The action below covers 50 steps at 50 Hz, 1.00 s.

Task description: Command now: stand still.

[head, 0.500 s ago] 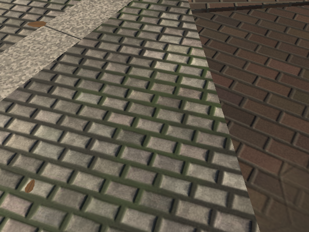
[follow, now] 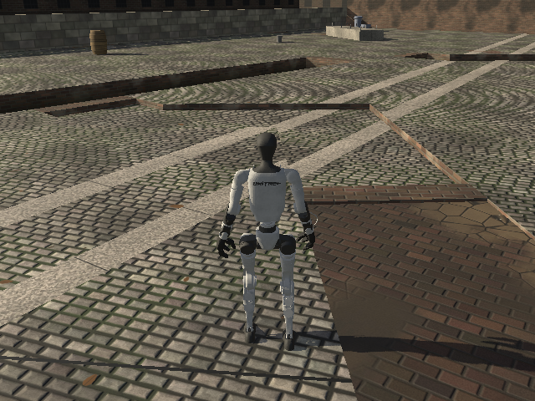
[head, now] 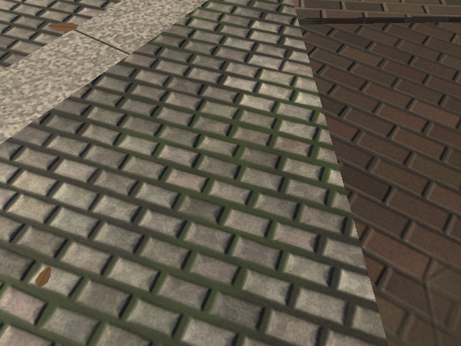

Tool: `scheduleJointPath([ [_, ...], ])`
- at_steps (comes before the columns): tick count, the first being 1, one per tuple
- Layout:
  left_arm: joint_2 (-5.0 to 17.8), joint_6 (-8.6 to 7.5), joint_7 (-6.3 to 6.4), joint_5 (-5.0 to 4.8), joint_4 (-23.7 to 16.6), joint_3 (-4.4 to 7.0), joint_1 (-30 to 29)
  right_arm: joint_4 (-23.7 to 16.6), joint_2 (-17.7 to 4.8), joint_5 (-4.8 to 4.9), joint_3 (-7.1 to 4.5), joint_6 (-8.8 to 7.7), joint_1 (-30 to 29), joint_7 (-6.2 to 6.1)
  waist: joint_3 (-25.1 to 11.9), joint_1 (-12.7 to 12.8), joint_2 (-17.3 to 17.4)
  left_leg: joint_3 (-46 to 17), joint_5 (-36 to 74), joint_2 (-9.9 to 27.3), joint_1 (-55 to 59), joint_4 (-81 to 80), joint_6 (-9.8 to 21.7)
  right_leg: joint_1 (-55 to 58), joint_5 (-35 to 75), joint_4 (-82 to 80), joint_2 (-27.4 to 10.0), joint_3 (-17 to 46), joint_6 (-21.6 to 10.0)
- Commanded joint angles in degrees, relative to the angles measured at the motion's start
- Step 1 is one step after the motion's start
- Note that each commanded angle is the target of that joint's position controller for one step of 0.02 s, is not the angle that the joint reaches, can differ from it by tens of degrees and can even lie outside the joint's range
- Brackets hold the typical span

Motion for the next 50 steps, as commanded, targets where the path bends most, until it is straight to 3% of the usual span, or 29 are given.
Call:
scheduleJointPath([
  [1,5.6,-0.25,0.33,0.02,-0.7,1.06,1.7,-1.6,-7.4,0.05,-1.59,-0.40,-0.9,-0.24,-4.3,-0.2,0.6,-4.1,23.0,4.1,6.5,-3.4,3.2,-3.2,16.4,-3.2,-1.6,1.1,-0.9],
  [16,4.4,-0.95,0.85,0.14,4.6,0.09,3.4,3.0,-6.2,0.02,-1.35,0.58,-1.2,-0.95,-1.4,-0.3,0.9,-3.5,12.1,2.6,4.7,-6.3,2.4,-5.5,9.9,-5.0,-1.4,0.1,-0.5],
  [32,2.1,-1.76,1.00,0.13,7.5,-0.90,7.3,6.0,-5.1,0.13,-0.89,0.93,1.0,-1.47,-0.3,-0.6,0.4,-3.5,7.5,2.0,3.6,-7.5,2.2,-7.7,7.3,-5.8,-1.1,-0.5,-0.6],
  [33,1.6,-1.71,1.02,0.02,8.1,-0.99,8.7,6.6,-4.8,0.16,-0.84,1.02,2.1,-1.53,-1.5,-0.5,0.6,-3.1,0.4,1.5,3.9,-7.8,2.4,-7.4,1.9,-5.7,-0.5,-1.2,-0.9],
  [35,2.4,-1.68,1.25,-0.48,7.5,-0.66,8.6,7.0,-6.2,0.80,-1.43,1.18,3.3,-1.66,0.9,-0.8,1.0,-3.4,-19.4,0.9,0.6,-7.9,3.7,-10.6,-11.7,-3.6,0.5,-1.8,-2.8],
  [38,1.2,-3.25,1.07,-0.92,6.2,-0.79,8.7,6.6,-6.7,1.36,-1.84,-0.39,4.9,-1.26,5.0,-1.1,3.6,-10.6,-29.0,5.4,-1.9,-10.7,6.6,-16.4,-16.1,-0.2,-0.6,-0.4,-4.9],
  [41,-0.6,-5.06,0.10,-1.11,5.3,-0.96,9.1,6.6,-8.4,1.70,-2.56,-1.92,7.8,-0.67,2.8,-0.9,6.7,-20.9,-30.0,11.8,-0.1,-15.2,10.5,-16.3,-8.5,5.2,-0.1,-2.0,-5.7],
  [43,-0.8,-5.62,-0.36,-1.12,6.0,-0.87,12.0,4.7,-8.0,1.78,-2.46,-2.27,3.7,-0.43,2.7,1.8,6.1,-19.9,-27.1,11.3,-5.9,-15.4,10.1,-8.8,-6.4,1.8,-0.4,-1.2,-7.7],
  [44,0.0,-5.86,-0.33,-1.09,7.1,-0.62,15.3,2.9,-6.8,1.92,-2.08,-2.44,-0.5,-0.21,3.7,4.0,3.1,-13.8,-22.9,7.7,-11.6,-11.5,7.7,-3.2,-8.7,-3.8,-2.0,1.9,-9.2],
  [45,2.6,-6.16,-0.10,-1.52,9.0,0.19,21.2,1.0,-4.0,2.04,-1.38,-3.16,-5.0,0.01,4.6,6.3,-3.9,-4.0,-15.9,1.5,-20.5,0.0,3.9,4.4,-13.1,-10.5,-6.3,10.8,-11.7],
  [46,8.3,-6.45,-0.33,-2.10,10.4,1.74,25.9,-1.2,-2.0,1.97,-0.81,-4.63,-7.6,0.36,5.3,7.2,-15.0,3.9,-8.0,-2.8,-30.2,14.3,1.2,12.3,-9.6,-17.6,-15.7,25.5,-15.1],
  [47,7.6,-6.79,-0.56,-1.22,10.0,1.63,26.5,-1.8,-4.2,1.83,-1.26,-5.60,-9.3,0.50,7.2,7.6,-13.4,1.0,-14.9,-0.7,-38.7,22.8,1.5,15.9,1.5,-17.1,-20.6,31.3,-16.8],
  [48,5.6,-7.21,-0.66,-0.62,9.8,1.20,26.6,-1.7,-4.4,2.06,-1.43,-6.26,-8.3,0.99,6.4,6.3,-9.0,-1.6,-14.7,1.6,-44.4,29.9,2.3,20.2,9.2,-15.0,-21.2,30.4,-16.5],
  [50,4.2,-7.07,-1.13,-0.63,8.9,0.71,24.9,-1.6,-3.6,2.43,-1.21,-6.67,-7.3,1.94,4.3,4.7,-5.4,-1.9,-9.9,4.3,-49.5,34.7,3.2,24.2,18.2,-14.7,-20.3,24.1,-14.6],
])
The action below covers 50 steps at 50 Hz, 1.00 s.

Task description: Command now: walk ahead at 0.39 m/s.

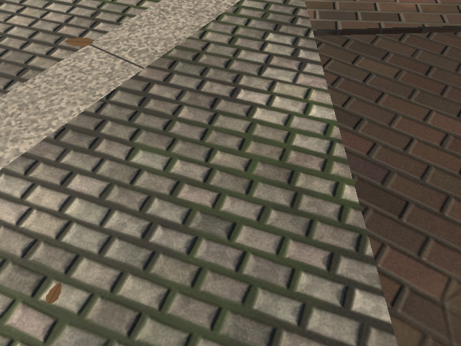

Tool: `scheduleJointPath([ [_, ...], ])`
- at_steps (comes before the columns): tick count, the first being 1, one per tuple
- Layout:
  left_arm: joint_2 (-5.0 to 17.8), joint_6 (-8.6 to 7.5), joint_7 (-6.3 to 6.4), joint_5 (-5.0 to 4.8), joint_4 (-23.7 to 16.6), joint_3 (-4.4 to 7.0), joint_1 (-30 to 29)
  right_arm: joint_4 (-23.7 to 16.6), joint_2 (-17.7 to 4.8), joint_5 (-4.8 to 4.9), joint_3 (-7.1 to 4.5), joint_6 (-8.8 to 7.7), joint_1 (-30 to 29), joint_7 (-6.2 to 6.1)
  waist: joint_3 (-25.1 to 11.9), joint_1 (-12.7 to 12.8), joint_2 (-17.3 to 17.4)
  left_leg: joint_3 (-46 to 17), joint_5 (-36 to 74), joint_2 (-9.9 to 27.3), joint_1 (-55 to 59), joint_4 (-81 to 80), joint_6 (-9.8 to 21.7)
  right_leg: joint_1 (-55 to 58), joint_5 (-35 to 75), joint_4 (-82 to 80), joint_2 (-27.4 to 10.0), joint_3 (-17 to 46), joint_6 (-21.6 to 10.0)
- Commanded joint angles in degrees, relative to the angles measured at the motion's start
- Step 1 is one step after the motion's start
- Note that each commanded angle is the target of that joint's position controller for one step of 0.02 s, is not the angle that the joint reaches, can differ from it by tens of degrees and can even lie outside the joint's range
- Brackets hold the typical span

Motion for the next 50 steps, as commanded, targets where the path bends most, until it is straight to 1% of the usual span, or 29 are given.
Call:
scheduleJointPath([
  [1,7.1,0.25,-0.22,0.26,0.4,0.93,8.9,-8.0,-3.0,0.11,-0.21,-2.58,-13.1,1.24,8.0,2.5,-5.7,-2.4,2.7,5.6,-35.5,7.4,0.9,21.0,21.9,-14.0,-19.4,20.9,-12.1],
  [3,5.6,1.13,0.24,0.37,-1.9,0.25,3.9,-9.4,-1.3,-0.08,0.52,-2.22,-14.8,1.94,9.1,0.9,-5.8,-0.8,10.1,5.8,-25.9,-2.9,-0.2,11.0,20.3,-18.0,-15.0,13.0,-9.8],
  [5,8.2,1.04,0.72,0.38,-3.7,0.71,0.9,-10.7,0.4,-0.68,1.41,-1.62,-17.1,2.49,8.8,0.4,-7.6,2.3,20.4,2.8,-8.1,-14.8,-1.2,-2.4,18.9,-21.0,-10.3,5.7,-8.2],
  [7,11.0,0.53,0.75,-0.18,-3.1,1.67,3.2,-11.7,-1.9,-0.43,0.98,-0.80,-17.9,2.26,9.1,0.0,-9.0,3.0,22.8,1.2,-0.6,-18.4,-0.9,-4.1,19.6,-23.1,-11.7,5.2,-8.6],
  [9,11.2,0.54,0.62,-0.66,-2.8,2.04,3.5,-12.2,-4.8,-0.18,0.06,-0.50,-16.4,1.88,8.6,-1.9,-9.4,2.7,22.0,0.2,1.3,-22.8,0.8,1.5,30.7,-19.0,-13.2,4.4,-7.4],
  [11,11.4,1.33,0.54,-0.06,-2.8,2.24,2.9,-9.9,-8.1,-0.01,-1.97,-0.35,-6.4,1.46,1.4,-7.5,-9.9,4.0,20.7,-2.4,13.4,-23.9,3.3,4.3,52.3,-4.3,-12.5,1.2,-5.1],
  [12,11.2,1.66,0.53,0.41,-3.4,2.09,2.6,-7.2,-10.0,0.29,-3.21,0.00,2.3,1.18,-3.9,-11.4,-9.3,3.3,20.6,-2.1,25.7,-23.6,4.6,-0.6,53.7,7.2,-10.6,-0.1,-3.6],
  [13,8.1,1.71,0.37,1.81,-5.2,1.02,3.3,-5.4,-14.9,-0.40,-4.43,0.46,11.6,0.51,-11.5,-13.4,0.8,-12.9,15.2,10.5,41.7,-24.2,8.0,-14.2,33.2,27.4,-6.5,-1.6,-1.7],
  [14,-1.3,0.31,0.06,0.19,-5.4,-1.04,10.1,-4.2,-16.8,-1.91,-4.02,0.31,14.0,1.32,-21.0,-8.3,17.5,-44.8,-0.7,23.2,50.6,-39.4,16.7,-28.3,-8.2,46.5,4.2,3.8,0.3],
  [15,4.1,-1.19,-0.18,-1.61,-6.1,0.26,4.9,-4.4,-12.1,-1.33,-2.72,-0.31,9.8,1.72,-13.8,-8.6,12.8,-48.0,-4.6,21.7,44.4,-45.3,14.6,-34.2,-7.4,54.4,1.5,8.7,-1.0],
  [16,7.2,-1.84,-0.34,-2.66,-8.1,1.08,-1.2,-5.2,-9.0,-1.02,-1.88,-0.80,4.8,1.73,-5.2,-7.4,8.4,-37.8,-0.7,20.5,35.9,-44.7,12.2,-37.9,-2.7,55.4,-1.6,6.5,-2.5],
  [17,8.0,-1.96,0.12,-2.14,-8.7,1.29,-4.4,-6.3,-7.6,-1.32,-1.34,-1.33,-0.1,1.89,-2.1,-5.5,1.7,-29.6,7.3,18.4,26.7,-45.1,10.8,-34.5,3.3,52.5,-5.0,5.6,-3.3],
  [18,8.3,-1.41,0.68,-1.07,-8.8,2.10,-5.9,-6.4,-6.0,-2.18,-0.92,-1.64,-3.0,2.22,0.1,-3.5,0.0,-22.8,12.9,15.2,19.6,-46.1,9.0,-30.9,6.7,49.2,-7.1,4.9,-4.0],
  [19,6.9,-0.52,0.70,-0.96,-8.7,2.14,-3.4,-6.0,-5.3,-2.83,-0.64,-1.83,-3.8,2.18,-0.5,-1.2,3.3,-19.2,14.2,14.2,16.3,-47.6,9.3,-27.5,8.6,47.2,-8.5,5.5,-4.2],
  [20,6.1,0.24,0.71,-0.93,-8.6,2.21,-2.7,-5.4,-4.4,-2.71,-0.44,-1.92,-3.2,2.10,0.1,-0.6,3.8,-17.3,14.7,13.1,14.4,-49.1,9.7,-26.1,8.6,45.3,-8.9,5.4,-4.2],
  [22,6.0,1.10,0.78,-0.85,-9.6,2.56,-4.8,-4.1,-5.1,-2.28,-0.39,-2.09,-1.2,1.39,2.6,0.1,3.2,-14.1,15.2,12.3,12.4,-51.7,10.4,-27.9,9.5,40.9,-9.5,4.5,-3.6],
  [27,6.5,0.90,0.11,0.37,-14.0,2.85,-17.2,-3.0,-7.7,-2.27,-0.76,-1.41,4.8,-0.74,5.0,-2.4,0.6,-10.2,21.0,12.2,17.6,-53.3,10.2,-37.8,23.6,24.3,-9.4,3.3,-0.6],
  [30,5.4,0.43,-0.75,0.07,-15.7,2.20,-23.8,-2.6,-8.2,-1.70,-0.77,-1.07,8.2,-1.23,5.5,-4.7,1.0,-6.6,23.4,10.5,19.2,-53.3,8.6,-35.2,30.1,13.8,-7.0,0.6,-0.3],
  [34,5.2,-0.02,-2.22,-0.51,-18.1,1.43,-30.7,-1.1,-8.6,-1.26,-0.98,-0.07,13.3,-1.36,7.1,-7.1,1.0,-5.6,24.9,12.3,26.7,-50.7,8.4,-35.9,29.0,6.2,-5.3,-0.4,-0.6],
  [37,6.2,-0.50,-3.34,-0.78,-19.9,1.39,-32.6,-0.5,-9.4,-1.10,-1.52,0.89,14.5,-1.52,6.9,-6.5,2.1,-6.2,30.3,14.9,32.6,-46.5,7.6,-35.3,23.0,3.0,-4.2,-0.5,-2.4],
  [39,8.7,-0.84,-3.41,-0.72,-19.4,2.41,-27.9,-1.0,-10.3,-1.05,-1.84,1.34,13.2,-1.50,3.8,-3.0,4.1,-6.8,44.7,14.8,32.9,-40.2,6.5,-25.9,18.7,1.4,-1.5,-1.8,-4.0],
  [40,11.0,-1.02,-3.13,-0.70,-17.3,3.69,-19.8,-1.5,-10.1,-1.13,-1.67,1.61,11.7,-1.40,-1.0,1.5,4.3,-5.3,53.0,12.5,30.9,-31.1,5.2,-14.5,19.3,0.0,0.3,-3.1,-5.6],
  [41,14.8,-1.12,-2.53,-0.09,-14.4,5.12,-8.1,-2.9,-8.4,-1.69,-0.86,1.53,10.6,-1.29,-9.6,6.3,3.2,-3.6,47.4,9.5,20.8,-16.9,3.3,4.6,21.2,3.3,-4.3,1.4,-8.5],
  [42,21.1,-0.77,-2.13,1.19,-12.6,6.77,0.4,-4.1,-1.3,-1.75,1.17,0.56,17.1,-0.78,-20.4,5.0,-9.6,0.2,22.1,0.1,-4.0,7.2,-1.3,30.5,13.3,1.6,-21.1,26.5,-16.9],
  [43,16.4,-0.51,-2.09,1.09,-12.5,5.27,1.1,-3.0,-2.7,-0.58,0.98,-0.81,16.8,-0.59,-25.5,5.5,-13.1,-9.2,-6.1,-2.4,-10.6,16.9,-1.1,31.7,9.1,-7.1,-25.3,41.4,-18.4],
  [44,12.8,-0.54,-1.91,0.72,-13.0,4.05,-3.9,-4.6,-8.3,1.20,-0.81,-1.29,11.3,-0.68,-15.4,4.9,-10.3,-10.2,-3.5,1.0,-15.4,20.5,-0.2,23.8,8.1,-8.3,-23.0,32.0,-14.6],
  [46,8.6,-0.74,-1.97,0.63,-14.1,2.69,-12.8,-5.9,-7.6,0.57,-1.27,-0.88,5.8,-1.45,-4.3,1.4,-4.8,-7.6,5.8,6.2,-12.9,15.3,0.0,6.0,13.2,-12.7,-18.6,17.1,-11.1],
  [48,7.0,-1.21,-2.24,1.45,-13.5,2.42,-16.0,-5.2,-4.7,0.11,-1.63,1.04,8.7,-1.56,-0.7,-2.2,-7.2,-7.9,10.1,8.6,-6.2,11.5,0.0,-3.7,14.6,-17.0,-15.6,9.0,-9.9],
  [50,7.6,-1.62,-2.07,1.54,-12.6,2.78,-15.9,-5.6,-3.0,0.20,-1.72,2.45,8.8,-1.55,1.4,-3.3,-6.1,-7.7,12.3,8.9,-6.5,9.9,-0.4,-6.6,18.9,-19.0,-14.8,3.5,-10.1],
])
Over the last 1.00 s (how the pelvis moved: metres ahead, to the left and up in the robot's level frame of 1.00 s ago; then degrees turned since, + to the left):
0.04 -0.01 0.00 0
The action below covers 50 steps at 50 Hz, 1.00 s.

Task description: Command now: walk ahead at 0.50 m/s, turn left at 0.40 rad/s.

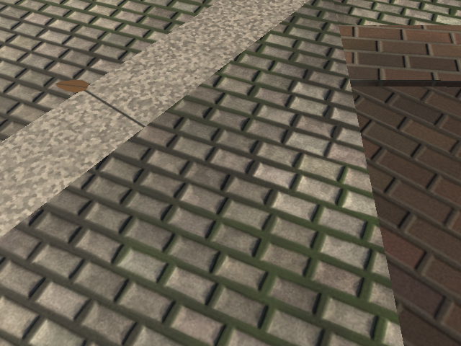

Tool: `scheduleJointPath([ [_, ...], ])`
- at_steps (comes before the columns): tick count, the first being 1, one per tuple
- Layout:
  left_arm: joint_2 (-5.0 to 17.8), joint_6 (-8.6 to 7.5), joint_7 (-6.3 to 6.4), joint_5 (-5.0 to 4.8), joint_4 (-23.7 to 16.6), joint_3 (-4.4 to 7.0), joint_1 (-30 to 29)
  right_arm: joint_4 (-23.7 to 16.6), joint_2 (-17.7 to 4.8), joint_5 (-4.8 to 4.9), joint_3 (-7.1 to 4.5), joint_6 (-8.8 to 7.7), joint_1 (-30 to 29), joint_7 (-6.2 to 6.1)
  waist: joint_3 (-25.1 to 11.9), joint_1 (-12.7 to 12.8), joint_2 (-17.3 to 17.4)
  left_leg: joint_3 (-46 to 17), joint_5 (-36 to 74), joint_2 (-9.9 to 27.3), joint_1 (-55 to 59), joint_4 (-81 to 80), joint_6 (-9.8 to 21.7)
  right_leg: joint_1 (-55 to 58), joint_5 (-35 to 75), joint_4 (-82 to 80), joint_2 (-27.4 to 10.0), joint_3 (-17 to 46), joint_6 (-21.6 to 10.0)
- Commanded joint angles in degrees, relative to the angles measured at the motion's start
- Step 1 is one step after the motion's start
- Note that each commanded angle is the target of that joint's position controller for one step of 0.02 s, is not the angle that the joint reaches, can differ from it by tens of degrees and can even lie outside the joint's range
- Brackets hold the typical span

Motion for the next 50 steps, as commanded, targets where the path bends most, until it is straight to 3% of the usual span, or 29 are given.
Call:
scheduleJointPath([
  [1,5.9,-1.28,0.45,0.45,-1.7,1.36,-0.9,-2.6,-1.4,-0.06,-1.05,1.37,3.1,-0.29,-1.0,-1.7,-7.1,-3.0,5.8,3.7,-5.4,-0.9,-0.2,2.7,6.5,-15.4,-15.4,9.4,-7.4],
  [7,8.6,-0.61,2.40,0.34,-0.8,2.09,1.9,-6.9,-0.7,-1.08,-0.97,0.90,-7.1,1.38,1.8,0.4,-5.2,-0.4,20.7,2.5,-9.3,-19.5,-0.9,7.0,10.3,-16.6,-14.6,0.3,-6.3],
  [10,9.8,0.21,2.90,-0.32,0.0,2.56,5.3,-9.6,0.0,-1.22,-0.37,0.79,-13.4,2.54,3.8,2.8,-3.8,2.3,20.8,2.1,-11.4,-25.6,-0.2,12.5,11.5,-15.7,-16.3,-1.9,-6.2],
  [13,10.6,1.47,2.91,-1.09,0.5,3.06,7.3,-12.4,-0.2,-0.99,-0.23,0.83,-17.0,3.67,4.5,3.3,-4.3,4.7,15.6,1.1,-13.0,-29.0,1.3,19.1,17.0,-12.0,-18.2,-3.5,-5.5],
  [16,13.1,2.71,3.20,-1.63,-0.7,3.72,4.7,-13.5,-3.1,-0.91,-1.58,1.04,-13.5,4.25,0.5,-0.6,-7.1,9.9,7.2,-4.4,-3.1,-29.9,4.0,20.9,45.0,-0.6,-17.9,-5.9,-3.5],
  [17,13.7,3.37,3.35,-1.74,-1.3,3.81,3.6,-12.4,-5.4,-0.85,-2.84,0.97,-7.1,4.19,-3.1,-4.1,-7.4,11.4,6.8,-7.4,5.0,-31.3,5.3,19.8,52.9,9.2,-16.6,-6.4,-2.4],
  [18,13.6,3.55,3.38,-2.12,-1.9,3.55,2.6,-10.3,-8.9,-1.01,-4.70,0.78,1.7,3.45,-7.9,-8.8,-5.9,10.4,15.1,-9.6,18.7,-37.4,7.3,14.3,48.6,22.5,-13.7,-7.4,0.5],
  [19,9.8,2.80,3.25,-0.07,-3.8,2.31,3.9,-9.4,-14.7,-1.62,-6.11,1.09,6.0,1.94,-13.2,-7.9,4.5,-5.3,33.6,1.1,35.9,-36.0,10.9,-2.6,12.4,41.5,-9.4,-6.6,4.3],
  [20,4.6,0.94,2.63,0.34,-6.5,0.40,8.9,-12.4,-19.1,-3.02,-6.19,0.71,2.1,2.03,-23.4,-1.8,13.5,-38.7,43.5,16.9,51.2,-41.7,25.4,-21.9,-30.3,61.9,3.6,3.3,7.9],
  [21,9.7,-0.55,1.95,-1.73,-6.6,1.32,3.8,-13.1,-14.8,-2.94,-4.95,0.79,4.4,2.41,-27.2,-6.1,3.1,-35.3,47.3,15.8,51.3,-43.8,23.8,-24.4,-29.1,64.2,0.6,13.6,6.6],
  [22,9.5,-0.90,1.87,-2.96,-8.0,1.26,0.3,-13.3,-11.7,-2.36,-4.19,0.49,1.4,2.34,-19.9,-5.2,1.8,-25.4,47.8,13.5,45.5,-43.0,20.9,-27.5,-24.5,61.3,-1.8,13.0,5.3],
  [23,9.2,-0.65,2.51,-1.94,-7.0,1.36,-0.2,-13.7,-9.4,-1.16,-3.71,0.31,-2.3,2.24,-12.9,-3.0,-3.5,-18.8,44.5,9.7,36.4,-43.9,17.3,-27.0,-20.3,55.7,-4.4,12.3,5.2],
  [24,10.1,0.07,3.16,-0.63,-7.0,1.95,-0.7,-14.4,-7.6,-0.83,-3.23,0.46,-5.0,1.83,-9.9,-1.4,-3.4,-15.9,41.9,7.9,29.0,-45.4,15.6,-24.5,-17.4,51.5,-5.8,12.1,5.3],
  [25,10.8,1.11,3.33,-0.37,-7.1,2.37,-0.2,-15.2,-6.9,-1.56,-2.84,0.73,-6.7,1.58,-8.6,0.3,-3.0,-14.1,42.6,6.5,22.8,-47.0,15.0,-20.3,-16.1,50.0,-6.3,12.1,5.3],
  [26,10.2,1.94,3.46,-0.23,-7.7,2.41,0.6,-15.5,-7.8,-2.24,-3.03,0.75,-7.0,1.47,-8.6,1.3,-2.3,-13.7,44.6,6.1,19.8,-47.5,15.1,-18.3,-15.2,47.8,-5.8,11.9,5.6],
  [29,7.9,3.21,3.89,0.08,-8.3,1.77,1.1,-15.4,-9.5,-2.30,-3.48,0.78,-6.2,0.68,-10.0,2.0,-0.6,-10.2,49.5,4.8,18.0,-47.4,14.4,-18.0,-10.7,40.0,-4.6,11.1,6.9],
  [32,6.9,3.75,3.56,-0.11,-8.3,1.01,-0.6,-14.9,-7.0,-2.15,-2.27,1.53,-6.5,-0.27,-11.3,1.0,1.8,-6.3,45.7,3.5,18.9,-47.5,11.8,-16.8,-2.2,31.1,-5.5,10.7,7.4],
  [34,6.2,3.72,2.94,-0.47,-8.3,0.51,-2.6,-14.0,-5.0,-2.95,-1.16,1.69,-6.9,-0.49,-11.0,0.1,2.7,-4.1,41.1,2.8,17.8,-48.4,10.3,-12.5,3.3,24.2,-6.2,10.6,7.0],
  [37,7.5,3.65,2.15,-0.96,-8.4,0.62,-4.9,-12.1,-5.3,-4.18,-0.54,1.26,-6.5,0.01,-8.3,-1.3,3.3,-4.2,34.9,4.2,17.7,-49.2,9.9,-8.8,4.5,18.0,-5.5,10.1,5.9],
  [38,8.2,3.65,1.99,-0.98,-8.8,0.82,-5.5,-11.7,-5.8,-4.23,-0.53,1.19,-6.5,0.14,-7.3,-1.5,3.4,-4.8,34.2,5.0,18.8,-48.5,9.9,-9.1,2.0,16.6,-5.2,10.0,5.3],
  [40,9.9,3.57,1.61,-1.03,-10.1,1.35,-6.5,-11.1,-8.0,-3.32,-1.09,1.78,-6.4,-0.18,-5.6,-1.4,3.7,-6.4,34.0,6.6,22.3,-45.4,9.7,-11.3,-3.4,14.1,-3.7,8.6,3.8],
  [42,9.9,3.39,1.00,-0.84,-10.6,1.39,-5.4,-10.7,-8.8,-2.09,-1.39,2.83,-5.2,-1.15,-4.8,-0.5,2.4,-6.8,32.1,6.5,24.4,-41.6,7.7,-9.5,2.8,6.6,-3.0,8.2,1.8],
  [43,11.5,3.33,0.96,-0.54,-10.8,1.80,-4.6,-10.8,-8.5,-2.14,-1.46,2.92,-3.7,-1.65,-6.0,-0.9,-0.3,-5.5,28.5,4.4,23.9,-38.4,5.6,-5.9,16.4,5.6,-4.6,11.1,0.3],
  [44,14.7,3.46,1.03,-0.22,-11.0,2.66,-4.1,-11.4,-7.6,-3.08,-1.56,2.60,-0.9,-1.89,-8.3,-3.5,-7.0,-1.1,21.3,-1.4,19.8,-32.5,2.7,-0.2,32.0,7.7,-8.6,17.0,-2.7],
  [45,14.8,3.97,1.08,-0.73,-10.4,3.13,-1.2,-12.4,-6.7,-3.46,-1.48,2.38,-3.4,-2.19,-10.0,-1.7,-13.2,4.5,9.3,-7.7,12.5,-24.8,-1.3,4.4,36.0,5.3,-13.6,25.2,-8.9],
  [46,13.0,4.52,1.48,-0.60,-9.9,2.70,2.8,-13.7,-5.6,-3.53,-1.26,2.43,-7.8,-2.12,-10.4,1.7,-16.5,4.1,-9.9,-11.4,3.8,-17.1,-3.1,9.6,36.9,1.5,-18.9,34.0,-14.5],
  [47,12.7,4.34,1.77,0.02,-9.4,2.52,5.7,-14.9,-5.2,-2.70,-1.19,2.77,-10.3,-1.85,-11.8,3.7,-16.8,-0.1,-22.6,-10.9,-2.6,-6.8,-3.5,13.3,33.3,-0.8,-21.1,38.5,-16.6],
  [49,13.9,4.13,2.37,-0.46,-11.1,3.09,1.2,-14.5,-5.0,-1.78,-1.38,3.66,-9.2,-1.47,-10.6,1.3,-9.7,-3.1,-17.7,-7.8,-5.1,-1.0,-4.1,10.6,27.5,0.0,-17.7,33.2,-12.9],
  [50,13.5,4.53,2.76,-1.00,-12.0,3.08,-1.5,-14.5,-5.1,-1.91,-1.46,3.93,-9.3,-1.64,-9.7,0.2,-8.5,-2.6,-14.4,-6.8,-3.9,-6.0,-4.5,8.1,24.4,-0.5,-15.5,30.4,-10.6],
])
Over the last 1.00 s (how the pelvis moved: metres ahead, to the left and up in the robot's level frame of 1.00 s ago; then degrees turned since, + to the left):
0.54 0.00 0.01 5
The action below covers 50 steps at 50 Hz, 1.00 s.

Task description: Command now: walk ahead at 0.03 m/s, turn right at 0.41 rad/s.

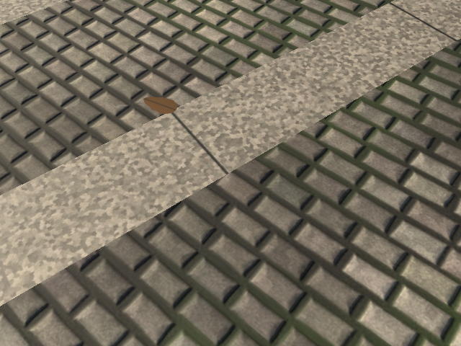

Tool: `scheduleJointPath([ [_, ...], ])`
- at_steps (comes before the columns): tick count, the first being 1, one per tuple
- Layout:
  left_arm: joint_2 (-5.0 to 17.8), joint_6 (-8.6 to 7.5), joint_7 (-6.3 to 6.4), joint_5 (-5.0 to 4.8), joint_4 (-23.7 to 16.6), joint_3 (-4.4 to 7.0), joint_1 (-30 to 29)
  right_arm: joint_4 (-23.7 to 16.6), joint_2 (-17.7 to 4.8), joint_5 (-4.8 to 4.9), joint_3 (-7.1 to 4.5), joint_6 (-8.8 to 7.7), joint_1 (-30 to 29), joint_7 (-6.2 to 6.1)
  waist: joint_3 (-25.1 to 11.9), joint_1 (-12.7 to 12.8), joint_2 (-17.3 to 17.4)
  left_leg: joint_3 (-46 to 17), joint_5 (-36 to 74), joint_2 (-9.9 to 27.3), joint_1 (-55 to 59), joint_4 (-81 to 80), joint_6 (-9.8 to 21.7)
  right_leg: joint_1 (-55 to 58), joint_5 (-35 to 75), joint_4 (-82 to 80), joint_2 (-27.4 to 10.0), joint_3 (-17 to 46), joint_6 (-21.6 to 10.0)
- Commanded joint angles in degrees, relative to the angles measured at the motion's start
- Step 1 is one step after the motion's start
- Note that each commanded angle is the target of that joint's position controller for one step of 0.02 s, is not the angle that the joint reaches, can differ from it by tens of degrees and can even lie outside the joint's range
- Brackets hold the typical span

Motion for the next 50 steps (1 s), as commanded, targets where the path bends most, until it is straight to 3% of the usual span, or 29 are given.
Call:
scheduleJointPath([
  [1,9.8,0.52,1.16,-0.92,-4.5,2.78,-1.9,-4.0,-4.0,0.29,-1.23,0.10,0.3,-0.36,-9.0,-1.7,-6.9,-2.4,1.6,3.2,-7.7,-1.0,-1.8,14.4,23.9,-9.1,-13.2,17.5,-11.8],
  [4,10.6,2.28,1.62,-0.80,-5.1,3.48,-1.9,-3.5,-2.7,0.65,-0.83,-0.20,1.5,-0.12,-10.8,-1.5,-9.7,-0.8,7.0,1.3,-0.1,-11.0,-2.9,11.4,21.3,-9.3,-10.5,16.3,-11.0],
  [7,10.9,2.98,1.70,-1.01,-5.8,3.72,-2.4,-3.2,-3.9,0.89,-1.13,-0.64,3.4,0.59,-10.9,-1.5,-11.6,-0.8,11.4,0.8,5.1,-19.9,-2.5,9.4,14.6,-9.7,-10.1,19.0,-10.5],
  [9,10.3,3.57,1.95,-1.47,-6.7,3.49,-4.1,-2.2,-4.5,0.82,-1.65,-1.02,7.0,1.13,-9.9,-3.7,-11.3,0.5,18.6,0.8,11.9,-31.0,-1.1,5.5,6.7,-8.4,-7.8,19.3,-8.1],
  [10,8.9,3.72,2.09,-1.43,-6.7,3.09,-2.8,-1.8,-6.5,0.44,-2.38,-0.98,8.8,1.05,-9.5,-3.8,-8.8,-1.7,20.2,4.6,17.2,-34.9,0.7,0.7,-1.3,-5.7,-5.4,18.0,-5.5],
  [11,5.1,3.70,1.82,-0.64,-6.9,2.09,-0.8,-2.4,-11.0,-0.86,-3.41,-0.60,10.1,0.44,-9.3,-2.6,3.5,-15.0,19.6,18.4,22.7,-39.0,5.7,-8.6,-16.0,7.8,0.7,11.1,-1.8],
  [12,6.0,2.75,1.67,-0.72,-9.3,2.55,-1.4,-3.4,-13.9,-3.40,-3.81,-0.55,7.1,0.89,-6.0,-1.3,16.6,-29.7,22.9,28.7,15.1,-43.5,14.6,-15.9,-25.3,20.2,5.6,4.8,0.2],
  [13,10.4,2.31,1.52,-0.62,-8.2,3.80,-0.8,-5.4,-10.8,-3.72,-2.91,-1.30,3.7,0.66,-4.6,-0.7,11.5,-27.9,23.4,28.3,12.7,-43.8,16.8,-14.8,-22.6,30.5,2.0,7.2,1.0],
  [14,12.0,2.70,1.48,-1.05,-6.5,4.60,1.1,-6.1,-7.8,-2.68,-2.15,-1.71,-0.1,0.36,-3.3,1.0,7.5,-20.6,24.3,24.5,11.8,-42.3,14.0,-15.0,-18.5,34.3,1.8,6.7,1.4],
  [15,10.8,3.44,1.87,-0.84,-4.8,4.59,3.1,-6.7,-6.5,-1.55,-1.75,-1.93,-1.8,0.17,-2.9,1.5,5.7,-15.1,24.3,20.8,12.7,-41.3,11.4,-15.2,-15.2,36.7,1.4,5.7,2.4],
  [16,9.7,3.91,1.97,-0.60,-4.6,4.32,3.4,-6.6,-6.1,-0.73,-1.54,-1.98,-2.0,-0.08,-2.2,0.9,5.7,-12.1,27.2,19.8,13.5,-40.7,10.9,-16.4,-12.6,39.4,1.1,5.2,3.5],
  [19,7.1,4.00,1.41,-1.42,-7.5,3.29,-0.5,-5.7,-6.2,-0.94,-1.38,-1.39,2.5,-1.06,-2.6,-1.8,6.8,-5.7,34.2,18.5,17.3,-40.2,12.2,-17.6,-9.0,37.3,0.0,1.7,5.8],
  [23,5.3,3.94,0.35,-1.18,-10.9,2.07,-4.1,-5.1,-9.0,-0.70,-2.49,-0.51,6.1,-1.44,-4.8,-4.5,8.2,-3.8,36.9,21.4,23.6,-39.5,13.7,-15.4,-10.1,25.9,-2.7,-0.7,7.0],
  [27,5.6,4.25,-0.89,-1.24,-12.4,1.88,-3.9,-5.8,-11.2,-0.08,-3.55,-0.18,4.6,-0.33,-5.2,-4.4,9.7,0.2,39.7,22.4,19.8,-38.6,13.4,-5.7,-11.3,16.0,-2.7,-5.3,4.9],
  [29,5.7,4.55,-1.26,-1.18,-12.8,2.05,-3.3,-5.3,-11.5,0.75,-3.67,-0.23,5.1,0.32,-5.4,-4.2,9.8,0.1,41.0,22.9,19.6,-36.7,12.9,-1.9,-11.0,10.0,-1.7,-6.2,3.2],
  [31,5.1,4.60,-1.55,-1.04,-11.6,2.26,0.5,-5.0,-11.1,2.10,-3.45,-0.24,3.5,0.69,-5.9,-1.3,9.0,1.8,40.3,21.7,18.0,-32.0,10.2,5.8,-2.4,-3.2,0.1,-7.6,0.1],
  [32,6.4,4.55,-1.26,-0.79,-10.8,2.71,2.5,-3.7,-9.2,2.17,-2.79,-0.46,5.9,0.95,-6.5,-0.8,6.2,4.0,36.5,19.8,14.2,-28.0,6.9,13.2,5.5,-10.2,0.5,-6.2,-1.6],
  [33,10.6,4.43,-0.50,-0.76,-11.1,3.72,4.4,-3.8,-5.7,-0.02,-1.60,-0.78,7.6,1.38,-9.7,-1.6,-4.3,8.8,21.7,15.4,4.5,-17.1,1.4,24.8,24.0,-9.9,-8.4,5.4,-4.2],
  [34,14.7,4.02,-0.05,0.50,-12.8,3.81,2.7,-6.4,-3.0,-2.13,-0.27,-1.17,6.6,1.73,-10.0,-2.5,-17.9,9.4,-6.8,8.6,-9.4,-4.5,-3.2,27.8,40.9,-7.7,-22.8,20.9,-15.0],
  [35,10.8,2.81,-0.53,1.58,-12.2,2.88,4.4,-6.5,-7.3,-0.87,-1.64,-0.88,2.6,1.18,-12.6,1.9,-11.0,2.1,-8.3,9.0,-8.7,4.2,-4.0,22.2,36.4,-8.7,-23.8,19.9,-20.3],
  [36,9.5,1.82,-0.81,1.66,-11.5,2.16,2.1,-6.3,-8.4,0.56,-2.10,-0.37,1.9,1.03,-9.6,0.5,-9.8,0.7,-5.2,9.4,-8.9,6.9,-3.6,19.5,31.7,-9.4,-19.9,14.9,-18.1],
  [37,9.1,1.28,-0.82,1.00,-11.2,2.06,-1.0,-5.2,-8.2,0.66,-2.28,0.12,3.0,0.67,-7.9,-1.0,-8.9,0.1,-1.5,9.6,-9.2,6.3,-3.4,17.9,26.3,-9.9,-16.5,11.6,-15.1],
  [39,7.5,0.98,-0.58,0.24,-11.0,1.20,-4.7,-3.8,-8.5,-0.22,-2.59,0.94,4.7,0.13,-6.3,-2.7,-8.2,-0.2,5.0,9.2,-5.9,5.9,-4.0,13.5,27.5,-10.4,-14.1,8.2,-13.1],
  [41,5.8,0.80,-0.32,0.56,-10.4,0.60,-5.7,-3.0,-6.8,0.04,-2.14,0.99,6.8,0.19,-7.4,-3.8,-7.9,0.1,8.8,8.8,-2.3,2.2,-4.3,12.6,26.8,-10.7,-12.6,6.0,-12.8],
  [44,5.7,0.91,-0.16,0.57,-9.2,0.51,-5.5,-3.4,-4.6,0.04,-0.97,0.91,4.6,0.30,-6.7,-2.2,-8.4,0.5,9.5,8.9,1.7,-9.5,-4.1,12.8,21.0,-10.5,-11.8,5.9,-12.5],
  [47,6.4,1.22,-0.39,0.66,-7.5,0.47,-4.5,-3.5,-5.3,0.29,-0.82,0.81,4.0,0.48,-5.7,-1.1,-8.6,1.1,8.8,8.2,5.6,-17.3,-3.6,12.1,14.9,-10.6,-12.7,8.9,-13.4],
  [49,5.1,1.27,-0.53,0.14,-6.7,-0.23,-5.8,-2.5,-4.6,0.15,-0.56,0.46,6.0,0.73,-4.9,-3.0,-7.5,1.9,16.1,7.5,11.0,-27.7,-2.6,10.1,9.7,-9.7,-11.4,9.1,-11.6],
  [50,4.2,1.11,-0.64,-0.05,-5.8,-0.64,-4.8,-2.1,-4.6,-0.54,-0.30,0.14,6.8,0.92,-4.7,-3.8,-5.8,1.2,24.8,7.9,15.6,-34.1,-1.7,8.1,6.4,-9.4,-10.0,8.5,-9.2],
])
Over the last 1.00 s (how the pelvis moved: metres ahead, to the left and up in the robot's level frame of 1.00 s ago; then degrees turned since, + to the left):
0.38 0.07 -0.01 14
